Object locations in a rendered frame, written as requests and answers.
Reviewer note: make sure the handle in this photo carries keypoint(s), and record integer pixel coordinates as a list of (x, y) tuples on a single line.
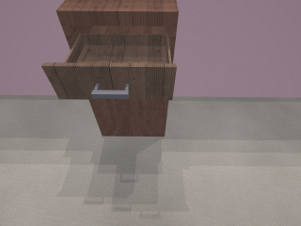
[(109, 93)]

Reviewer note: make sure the cabinet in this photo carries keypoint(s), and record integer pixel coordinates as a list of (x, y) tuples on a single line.
[(123, 118)]

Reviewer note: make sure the drawer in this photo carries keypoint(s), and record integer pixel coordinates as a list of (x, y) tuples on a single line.
[(113, 60)]

